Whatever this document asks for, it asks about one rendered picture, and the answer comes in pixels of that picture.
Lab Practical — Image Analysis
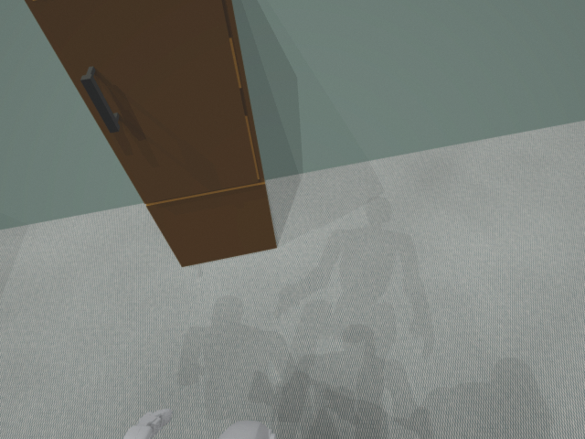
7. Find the left robot hand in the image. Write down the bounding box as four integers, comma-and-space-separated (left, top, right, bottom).
123, 409, 173, 439

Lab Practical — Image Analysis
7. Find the cupboard door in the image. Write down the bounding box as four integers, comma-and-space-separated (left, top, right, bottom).
33, 0, 259, 203

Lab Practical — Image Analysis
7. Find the left robot thigh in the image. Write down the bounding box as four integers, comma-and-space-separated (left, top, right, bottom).
218, 421, 276, 439

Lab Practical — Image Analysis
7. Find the handle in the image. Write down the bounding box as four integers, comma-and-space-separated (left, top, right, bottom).
80, 66, 120, 133

